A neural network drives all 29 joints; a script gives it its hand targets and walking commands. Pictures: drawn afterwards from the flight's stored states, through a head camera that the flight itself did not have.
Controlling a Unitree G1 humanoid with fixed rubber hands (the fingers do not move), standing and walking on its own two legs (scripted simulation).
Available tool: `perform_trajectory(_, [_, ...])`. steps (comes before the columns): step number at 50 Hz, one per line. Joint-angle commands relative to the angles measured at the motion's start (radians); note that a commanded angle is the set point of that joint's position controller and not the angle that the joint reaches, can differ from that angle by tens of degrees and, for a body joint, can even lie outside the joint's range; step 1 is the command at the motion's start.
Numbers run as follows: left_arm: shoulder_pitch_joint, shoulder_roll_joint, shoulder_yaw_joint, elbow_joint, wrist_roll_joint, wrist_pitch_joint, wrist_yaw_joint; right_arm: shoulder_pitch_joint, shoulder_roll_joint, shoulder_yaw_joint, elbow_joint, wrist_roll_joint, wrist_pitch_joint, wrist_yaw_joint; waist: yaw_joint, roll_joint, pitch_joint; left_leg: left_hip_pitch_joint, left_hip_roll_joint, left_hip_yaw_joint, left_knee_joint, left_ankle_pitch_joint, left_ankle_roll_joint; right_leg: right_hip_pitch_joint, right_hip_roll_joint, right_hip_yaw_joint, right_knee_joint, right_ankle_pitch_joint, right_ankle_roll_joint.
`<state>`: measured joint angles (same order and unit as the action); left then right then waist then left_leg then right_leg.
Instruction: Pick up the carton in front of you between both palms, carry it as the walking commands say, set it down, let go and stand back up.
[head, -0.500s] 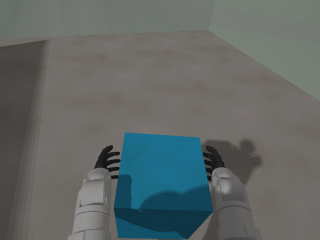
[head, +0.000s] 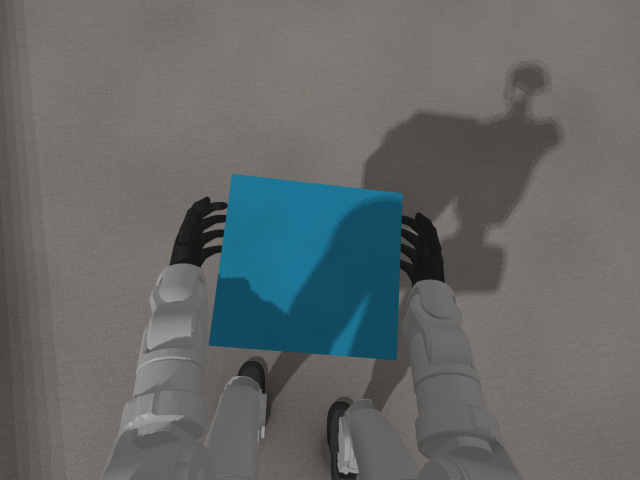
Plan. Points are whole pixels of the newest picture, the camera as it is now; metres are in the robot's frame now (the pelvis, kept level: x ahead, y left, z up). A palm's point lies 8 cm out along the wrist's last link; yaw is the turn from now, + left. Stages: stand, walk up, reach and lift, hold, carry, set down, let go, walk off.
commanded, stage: set down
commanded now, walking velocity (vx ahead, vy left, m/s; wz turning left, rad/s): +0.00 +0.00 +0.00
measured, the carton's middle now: (304, 277) +0.37 +0.03 -0.17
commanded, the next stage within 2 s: none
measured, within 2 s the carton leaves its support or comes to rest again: rests again in 1.66 s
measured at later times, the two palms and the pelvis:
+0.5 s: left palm (207, 250) +0.42 +0.18 -0.23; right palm (390, 264) +0.41 -0.12 -0.22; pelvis -0.04 +0.01 -0.15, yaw -3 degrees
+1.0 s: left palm (220, 258) +0.45 +0.18 -0.39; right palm (366, 269) +0.44 -0.11 -0.38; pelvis -0.05 +0.01 -0.26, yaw -6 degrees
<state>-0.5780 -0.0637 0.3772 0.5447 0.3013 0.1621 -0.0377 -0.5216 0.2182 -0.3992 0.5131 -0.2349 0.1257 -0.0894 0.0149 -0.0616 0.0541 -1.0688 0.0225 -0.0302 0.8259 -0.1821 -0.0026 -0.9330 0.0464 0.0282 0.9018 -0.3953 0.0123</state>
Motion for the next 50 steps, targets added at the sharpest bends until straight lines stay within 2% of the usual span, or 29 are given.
perform_trajectory(1, [-0.464, -0.798, -0.585, -0.044, -0.136, -0.074, -0.158, -0.530, 0.742, 0.641, -0.055, 0.141, -0.091, 0.161, 0.022, 0.100, -1.110, 0.900, -0.113, -0.050, 0.228, 0.704, 0.032, -0.196, 0.114, 0.014, 0.009, 0.396, 0.046])
perform_trajectory(4, [-0.464, -0.775, -0.582, -0.038, -0.132, -0.051, -0.149, -0.556, 0.730, 0.649, -0.064, 0.146, -0.068, 0.151, 0.036, 0.079, -1.113, 0.725, -0.126, -0.022, 0.264, 0.520, 0.017, -0.239, 0.126, 0.000, 0.067, 0.321, 0.046])
perform_trajectory(9, [-0.555, -0.805, -0.513, 0.059, -0.103, 0.019, -0.173, -0.673, 0.780, 0.570, -0.002, 0.124, 0.009, 0.191, 0.043, 0.058, -0.967, 0.387, -0.141, 0.022, 0.307, 0.114, 0.010, -0.367, 0.138, -0.021, 0.147, 0.041, 0.037])
perform_trajectory(11, [-0.595, -0.821, -0.483, 0.096, -0.093, 0.050, -0.184, -0.725, 0.789, 0.529, 0.027, 0.114, 0.040, 0.208, 0.043, 0.061, -0.946, 0.316, -0.141, 0.026, 0.335, 0.029, 0.010, -0.448, 0.141, -0.031, 0.183, -0.033, 0.033])
perform_trajectory(14, [-0.647, -0.842, -0.453, 0.135, -0.088, 0.087, -0.191, -0.787, 0.790, 0.478, 0.063, 0.100, 0.074, 0.225, 0.035, 0.073, -0.960, 0.257, -0.142, 0.023, 0.382, -0.031, 0.006, -0.546, 0.145, -0.045, 0.245, -0.076, 0.029])
perform_trajectory(22, [-0.763, -0.874, -0.460, 0.170, -0.117, 0.119, -0.174, -0.910, 0.765, 0.427, 0.107, 0.106, 0.096, 0.239, 0.016, 0.126, -1.077, 0.155, -0.146, 0.007, 0.524, -0.044, -0.013, -0.755, 0.161, -0.073, 0.414, -0.079, 0.017])
perform_trajectory(27, [-0.814, -0.864, -0.496, 0.153, -0.152, 0.113, -0.155, -0.965, 0.764, 0.454, 0.106, 0.146, 0.092, 0.238, 0.026, 0.141, -1.157, 0.109, -0.146, 0.012, 0.610, -0.005, -0.022, -0.836, 0.170, -0.084, 0.505, -0.058, 0.020])
perform_trajectory(38, [-0.911, -0.775, -0.526, 0.134, -0.210, 0.085, -0.129, -1.058, 0.722, 0.506, 0.103, 0.212, 0.074, 0.211, 0.054, 0.119, -1.238, -0.037, -0.142, 0.042, 0.782, 0.091, -0.025, -0.937, 0.173, -0.103, 0.672, -0.012, 0.037])
perform_trajectory(50, [-1.056, -0.655, -0.472, 0.203, -0.237, 0.065, -0.141, -1.195, 0.643, 0.486, 0.152, 0.232, 0.057, 0.170, 0.068, 0.100, -1.197, -0.236, -0.121, 0.067, 0.936, 0.046, -0.024, -1.007, 0.167, -0.112, 0.821, -0.050, 0.033])
